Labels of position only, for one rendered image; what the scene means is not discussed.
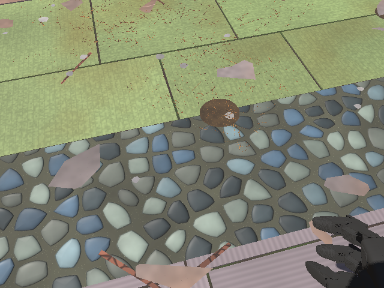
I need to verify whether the robot right hand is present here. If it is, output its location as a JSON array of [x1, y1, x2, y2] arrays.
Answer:
[[305, 215, 384, 288]]

